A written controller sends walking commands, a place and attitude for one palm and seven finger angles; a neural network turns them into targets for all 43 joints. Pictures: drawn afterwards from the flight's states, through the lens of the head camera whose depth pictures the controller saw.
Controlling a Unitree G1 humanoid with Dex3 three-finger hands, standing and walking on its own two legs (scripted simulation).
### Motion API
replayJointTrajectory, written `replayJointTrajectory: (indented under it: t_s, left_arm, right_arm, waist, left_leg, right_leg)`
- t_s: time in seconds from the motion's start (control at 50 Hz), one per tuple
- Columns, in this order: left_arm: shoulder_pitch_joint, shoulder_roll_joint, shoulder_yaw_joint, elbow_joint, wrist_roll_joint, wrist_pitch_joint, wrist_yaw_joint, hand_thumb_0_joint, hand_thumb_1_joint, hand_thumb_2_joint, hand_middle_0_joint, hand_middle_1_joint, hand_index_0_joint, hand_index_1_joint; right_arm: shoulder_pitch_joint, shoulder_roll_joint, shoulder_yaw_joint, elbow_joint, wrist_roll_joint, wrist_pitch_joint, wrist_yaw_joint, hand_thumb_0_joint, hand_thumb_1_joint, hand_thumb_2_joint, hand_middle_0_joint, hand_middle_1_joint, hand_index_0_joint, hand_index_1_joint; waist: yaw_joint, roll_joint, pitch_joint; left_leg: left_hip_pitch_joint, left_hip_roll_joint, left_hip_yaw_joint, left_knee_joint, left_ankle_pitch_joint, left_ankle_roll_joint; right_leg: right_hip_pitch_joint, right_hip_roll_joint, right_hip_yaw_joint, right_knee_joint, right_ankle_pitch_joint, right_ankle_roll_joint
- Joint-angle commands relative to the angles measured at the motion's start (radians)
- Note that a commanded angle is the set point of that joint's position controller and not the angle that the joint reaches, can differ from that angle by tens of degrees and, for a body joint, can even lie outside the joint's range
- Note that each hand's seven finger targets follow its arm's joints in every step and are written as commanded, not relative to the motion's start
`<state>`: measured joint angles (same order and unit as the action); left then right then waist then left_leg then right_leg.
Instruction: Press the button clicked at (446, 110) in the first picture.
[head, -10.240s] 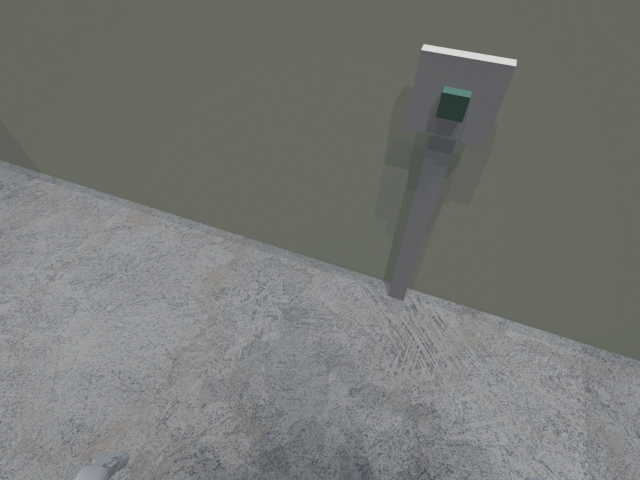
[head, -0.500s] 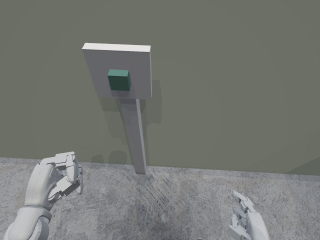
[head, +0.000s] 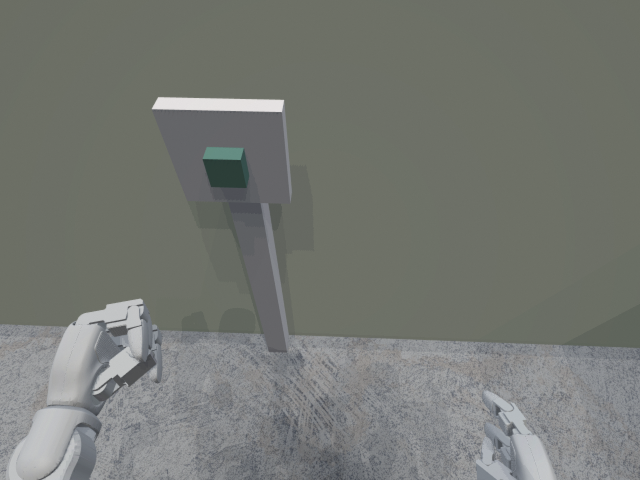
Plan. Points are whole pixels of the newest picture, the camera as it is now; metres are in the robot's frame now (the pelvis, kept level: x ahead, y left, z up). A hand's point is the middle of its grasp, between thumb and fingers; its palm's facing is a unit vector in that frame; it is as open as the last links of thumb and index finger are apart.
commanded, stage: aim a knuckle at the button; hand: left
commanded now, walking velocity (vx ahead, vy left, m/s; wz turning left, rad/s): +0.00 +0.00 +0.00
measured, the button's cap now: (227, 166) +0.53 +0.18 +0.08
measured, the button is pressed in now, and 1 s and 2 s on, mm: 0 0 0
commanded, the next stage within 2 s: press the button with the knuckle in 2.00 s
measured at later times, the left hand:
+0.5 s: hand (179, 305) +0.30 +0.19 +0.07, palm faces +0.00 -1.00 -0.03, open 3.1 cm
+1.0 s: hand (217, 251) +0.39 +0.17 +0.06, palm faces +0.00 -1.00 -0.03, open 3.1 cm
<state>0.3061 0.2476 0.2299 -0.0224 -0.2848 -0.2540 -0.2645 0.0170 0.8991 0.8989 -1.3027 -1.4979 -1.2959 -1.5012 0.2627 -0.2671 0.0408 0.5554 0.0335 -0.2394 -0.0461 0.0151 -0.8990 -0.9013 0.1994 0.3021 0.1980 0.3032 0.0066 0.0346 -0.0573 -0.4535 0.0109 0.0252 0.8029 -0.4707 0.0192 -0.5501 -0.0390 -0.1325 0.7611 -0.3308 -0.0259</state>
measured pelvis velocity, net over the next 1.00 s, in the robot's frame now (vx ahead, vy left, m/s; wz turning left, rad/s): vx -0.01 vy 0.00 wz -0.03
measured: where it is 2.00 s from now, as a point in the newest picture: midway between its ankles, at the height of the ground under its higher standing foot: outside the picture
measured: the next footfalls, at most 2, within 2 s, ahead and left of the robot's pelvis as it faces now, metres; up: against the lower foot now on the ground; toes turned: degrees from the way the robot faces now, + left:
none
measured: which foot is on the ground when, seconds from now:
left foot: down 0.00-1.00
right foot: down 0.00-1.00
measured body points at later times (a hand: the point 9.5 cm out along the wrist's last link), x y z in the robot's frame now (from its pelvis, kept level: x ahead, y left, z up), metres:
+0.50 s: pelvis -0.01 +0.00 +0.00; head +0.03 -0.01 +0.45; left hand +0.29 +0.24 +0.07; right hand +0.15 -0.24 -0.09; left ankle -0.04 +0.10 -0.71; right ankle +0.03 -0.11 -0.71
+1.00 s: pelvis -0.01 +0.00 -0.01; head +0.06 -0.01 +0.44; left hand +0.38 +0.22 +0.06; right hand +0.08 -0.26 -0.12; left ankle -0.04 +0.10 -0.71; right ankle +0.03 -0.11 -0.71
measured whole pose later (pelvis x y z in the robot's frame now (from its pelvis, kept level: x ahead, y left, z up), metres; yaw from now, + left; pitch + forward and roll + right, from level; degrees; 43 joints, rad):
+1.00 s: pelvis -0.01 +0.00 -0.01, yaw -2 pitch +11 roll +0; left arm -0.41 0.27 0.26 0.68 -0.18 -0.35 -0.19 0.02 0.90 0.90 -1.30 -1.50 -1.30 -1.50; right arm 0.30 -0.26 0.04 0.62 0.02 -0.10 -0.03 0.01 -0.90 -0.90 0.20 0.30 0.20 0.30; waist -0.05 0.01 -0.06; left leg -0.57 0.01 0.06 0.83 -0.45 0.02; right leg -0.69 -0.04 -0.10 0.80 -0.31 -0.03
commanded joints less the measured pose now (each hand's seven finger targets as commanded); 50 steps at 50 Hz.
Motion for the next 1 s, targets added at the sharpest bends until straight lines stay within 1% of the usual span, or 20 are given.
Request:
replayJointTrajectory:
  t_s: [0.0, 0.08, 0.12, 0.14, 0.18, 0.24, 0.32, 0.36, 0.4, 0.44, 0.48, 0.56, 0.6, 0.72, 0.74, 0.82, 0.86, 0.92, 0.94, 0.98]
  left_arm:
    - [-0.090, 0.150, 0.091, -0.205, -0.023, -0.069, -0.002, 0.000, 0.900, 0.900, -1.300, -1.500, -1.300, -1.500]
    - [-0.100, 0.152, 0.093, -0.197, -0.026, -0.070, -0.008, 0.000, 0.900, 0.900, -1.300, -1.500, -1.300, -1.500]
    - [-0.212, 0.152, 0.080, -0.165, -0.022, -0.071, -0.005, 0.000, 0.900, 0.900, -1.300, -1.500, -1.300, -1.500]
    - [-0.257, 0.159, 0.079, -0.140, -0.021, -0.070, -0.005, 0.000, 0.900, 0.900, -1.300, -1.500, -1.300, -1.500]
    - [-0.307, 0.144, 0.061, -0.120, -0.014, -0.074, -0.008, 0.000, 0.900, 0.900, -1.300, -1.500, -1.300, -1.500]
    - [-0.384, 0.177, 0.071, -0.050, -0.005, -0.068, -0.011, 0.000, 0.900, 0.900, -1.300, -1.500, -1.300, -1.500]
    - [-0.461, 0.172, 0.069, 0.007, 0.001, -0.064, -0.012, 0.000, 0.900, 0.900, -1.300, -1.500, -1.300, -1.500]
    - [-0.465, 0.176, 0.079, 0.051, 0.001, -0.057, -0.006, 0.000, 0.900, 0.900, -1.300, -1.500, -1.300, -1.500]
    - [-0.480, 0.178, 0.087, 0.077, 0.007, -0.061, 0.004, 0.000, 0.900, 0.900, -1.300, -1.500, -1.300, -1.500]
    - [-0.484, 0.182, 0.092, 0.107, 0.011, -0.064, 0.016, 0.000, 0.900, 0.900, -1.300, -1.500, -1.300, -1.500]
    - [-0.546, 0.160, 0.069, 0.124, 0.020, -0.068, 0.024, 0.000, 0.900, 0.900, -1.300, -1.500, -1.300, -1.500]
    - [-0.644, 0.181, 0.074, 0.178, 0.039, -0.087, 0.042, 0.000, 0.900, 0.900, -1.300, -1.500, -1.300, -1.500]
    - [-0.700, 0.183, 0.074, 0.188, 0.045, -0.102, 0.046, 0.000, 0.900, 0.900, -1.300, -1.500, -1.300, -1.500]
    - [-0.864, 0.185, 0.058, 0.312, 0.063, -0.128, 0.059, 0.000, 0.900, 0.900, -1.300, -1.500, -1.300, -1.500]
    - [-0.899, 0.188, 0.049, 0.338, 0.069, -0.130, 0.063, 0.000, 0.900, 0.900, -1.300, -1.500, -1.300, -1.500]
    - [-0.957, 0.201, 0.070, 0.410, 0.081, -0.142, 0.074, 0.000, 0.900, 0.900, -1.300, -1.500, -1.300, -1.500]
    - [-0.980, 0.217, 0.084, 0.468, 0.086, -0.147, 0.076, 0.000, 0.900, 0.900, -1.300, -1.500, -1.300, -1.500]
    - [-0.998, 0.201, 0.080, 0.499, 0.088, -0.161, 0.077, 0.000, 0.900, 0.900, -1.300, -1.500, -1.300, -1.500]
    - [-1.003, 0.234, 0.106, 0.523, 0.091, -0.165, 0.082, 0.000, 0.900, 0.900, -1.300, -1.500, -1.300, -1.500]
    - [-1.078, 0.213, 0.085, 0.560, 0.099, -0.171, 0.086, 0.000, 0.900, 0.900, -1.300, -1.500, -1.300, -1.500]
  right_arm:
    - [-0.051, -0.115, -0.052, -0.153, 0.002, -0.061, -0.012, 0.000, -0.900, -0.900, 0.200, 0.300, 0.200, 0.300]
    - [-0.054, -0.113, -0.048, -0.148, 0.002, -0.063, -0.012, 0.000, -0.900, -0.900, 0.200, 0.300, 0.200, 0.300]
    - [-0.058, -0.118, -0.045, -0.132, 0.003, -0.061, -0.019, 0.000, -0.900, -0.900, 0.200, 0.300, 0.200, 0.300]
    - [-0.056, -0.121, -0.043, -0.128, 0.001, -0.058, -0.022, 0.000, -0.900, -0.900, 0.200, 0.300, 0.200, 0.300]
    - [-0.059, -0.117, -0.044, -0.126, 0.004, -0.063, -0.025, 0.000, -0.900, -0.900, 0.200, 0.300, 0.200, 0.300]
    - [-0.051, -0.124, -0.042, -0.112, 0.003, -0.059, -0.030, 0.000, -0.900, -0.900, 0.200, 0.300, 0.200, 0.300]
    - [-0.051, -0.119, -0.043, -0.108, 0.003, -0.053, -0.030, 0.000, -0.900, -0.900, 0.200, 0.300, 0.200, 0.300]
    - [-0.046, -0.121, -0.044, -0.111, 0.000, -0.046, -0.026, 0.000, -0.900, -0.900, 0.200, 0.300, 0.200, 0.300]
    - [-0.041, -0.120, -0.046, -0.109, -0.001, -0.036, -0.021, 0.000, -0.900, -0.900, 0.200, 0.300, 0.200, 0.300]
    - [-0.036, -0.124, -0.048, -0.114, -0.004, -0.026, -0.015, 0.000, -0.900, -0.900, 0.200, 0.300, 0.200, 0.300]
    - [-0.030, -0.123, -0.050, -0.107, -0.003, -0.016, -0.011, 0.000, -0.900, -0.900, 0.200, 0.300, 0.200, 0.300]
    - [-0.017, -0.127, -0.053, -0.099, -0.005, 0.005, -0.011, 0.000, -0.900, -0.900, 0.200, 0.300, 0.200, 0.300]
    - [-0.010, -0.124, -0.056, -0.089, -0.006, 0.010, -0.011, 0.000, -0.900, -0.900, 0.200, 0.300, 0.200, 0.300]
    - [0.019, -0.131, -0.057, -0.059, -0.007, 0.036, -0.012, 0.000, -0.900, -0.900, 0.200, 0.300, 0.200, 0.300]
    - [0.024, -0.134, -0.057, -0.056, -0.007, 0.042, -0.012, 0.000, -0.900, -0.900, 0.200, 0.300, 0.200, 0.300]
    - [0.055, -0.134, -0.061, -0.045, -0.014, 0.063, -0.004, 0.000, -0.900, -0.900, 0.200, 0.300, 0.200, 0.300]
    - [0.065, -0.135, -0.060, -0.042, -0.016, 0.077, -0.001, 0.000, -0.900, -0.900, 0.200, 0.300, 0.200, 0.300]
    - [0.079, -0.133, -0.064, -0.043, -0.018, 0.092, 0.010, 0.000, -0.900, -0.900, 0.200, 0.300, 0.200, 0.300]
    - [0.086, -0.138, -0.067, -0.043, -0.018, 0.101, 0.011, 0.000, -0.900, -0.900, 0.200, 0.300, 0.200, 0.300]
    - [0.095, -0.135, -0.067, -0.031, -0.018, 0.113, 0.012, 0.000, -0.900, -0.900, 0.200, 0.300, 0.200, 0.300]
  waist:
    - [0.002, -0.020, -0.180]
    - [0.002, -0.004, -0.173]
    - [-0.021, -0.013, -0.132]
    - [-0.029, -0.068, -0.120]
    - [-0.021, 0.004, -0.164]
    - [-0.028, -0.046, -0.187]
    - [-0.015, 0.015, -0.231]
    - [-0.008, -0.023, -0.240]
    - [-0.002, 0.001, -0.243]
    - [0.001, -0.051, -0.235]
    - [-0.012, -0.018, -0.231]
    - [-0.022, -0.056, -0.242]
    - [-0.024, 0.008, -0.263]
    - [-0.047, -0.009, -0.274]
    - [-0.057, -0.041, -0.272]
    - [-0.045, -0.013, -0.338]
    - [-0.050, -0.045, -0.339]
    - [-0.045, -0.016, -0.355]
    - [-0.046, -0.049, -0.356]
    - [-0.064, -0.039, -0.346]
  left_leg:
    - [-0.068, -0.024, -0.042, -0.125, 0.288, -0.010]
    - [-0.071, -0.025, -0.041, -0.123, 0.281, -0.010]
    - [-0.083, -0.025, -0.045, -0.120, 0.248, -0.009]
    - [-0.103, -0.023, -0.050, -0.114, 0.228, -0.006]
    - [-0.080, -0.027, -0.046, -0.116, 0.220, -0.008]
    - [-0.093, -0.026, -0.048, -0.109, 0.228, -0.004]
    - [-0.067, -0.028, -0.044, -0.120, 0.275, -0.010]
    - [-0.082, -0.027, -0.042, -0.119, 0.294, -0.011]
    - [-0.078, -0.027, -0.039, -0.126, 0.316, -0.016]
    - [-0.088, -0.023, -0.043, -0.128, 0.328, -0.014]
    - [-0.089, -0.025, -0.033, -0.130, 0.305, -0.016]
    - [-0.106, -0.023, -0.032, -0.130, 0.280, -0.013]
    - [-0.087, -0.024, -0.029, -0.128, 0.281, -0.016]
    - [-0.097, -0.019, -0.036, -0.123, 0.275, -0.017]
    - [-0.103, -0.017, -0.039, -0.118, 0.269, -0.013]
    - [-0.101, -0.021, -0.033, -0.106, 0.319, -0.016]
    - [-0.125, -0.020, -0.030, -0.098, 0.327, -0.013]
    - [-0.124, -0.020, -0.024, -0.093, 0.358, -0.016]
    - [-0.136, -0.016, -0.027, -0.089, 0.363, -0.013]
    - [-0.151, -0.018, -0.021, -0.083, 0.340, -0.012]
  right_leg:
    - [0.243, 0.021, 0.090, -0.098, 0.173, 0.004]
    - [0.240, 0.019, 0.095, -0.101, 0.166, 0.004]
    - [0.199, 0.020, 0.095, -0.107, 0.125, 0.007]
    - [0.195, 0.023, 0.102, -0.112, 0.091, 0.009]
    - [0.197, 0.016, 0.106, -0.107, 0.081, 0.007]
    - [0.211, 0.018, 0.112, -0.102, 0.094, 0.008]
    - [0.229, 0.014, 0.101, -0.082, 0.166, 0.004]
    - [0.249, 0.016, 0.105, -0.077, 0.196, 0.004]
    - [0.250, 0.015, 0.099, -0.068, 0.226, 0.002]
    - [0.254, 0.021, 0.094, -0.065, 0.237, 0.000]
    - [0.234, 0.016, 0.100, -0.068, 0.227, 0.004]
    - [0.232, 0.017, 0.108, -0.068, 0.204, 0.006]
    - [0.223, 0.016, 0.111, -0.065, 0.207, 0.002]
    - [0.193, 0.020, 0.106, -0.051, 0.207, 0.002]
    - [0.184, 0.023, 0.106, -0.049, 0.199, 0.003]
    - [0.211, 0.020, 0.111, -0.032, 0.264, 0.002]
    - [0.218, 0.023, 0.114, -0.025, 0.285, 0.003]
    - [0.219, 0.024, 0.116, -0.017, 0.316, 0.000]
    - [0.220, 0.027, 0.113, -0.013, 0.318, 0.000]
    - [0.199, 0.026, 0.118, -0.013, 0.312, 0.004]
